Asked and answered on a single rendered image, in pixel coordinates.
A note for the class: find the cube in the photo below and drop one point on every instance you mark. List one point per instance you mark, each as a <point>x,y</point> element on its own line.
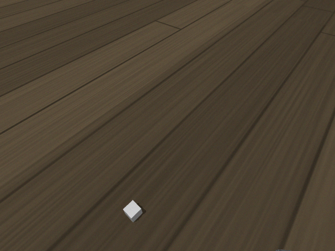
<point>133,211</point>

